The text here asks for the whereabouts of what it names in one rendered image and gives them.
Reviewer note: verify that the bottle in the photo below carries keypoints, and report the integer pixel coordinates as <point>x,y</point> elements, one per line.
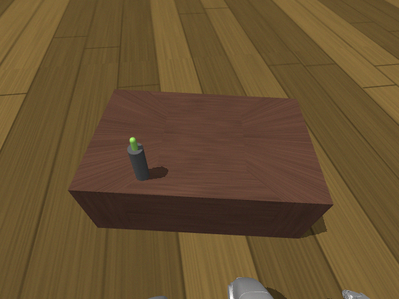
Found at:
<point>138,160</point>

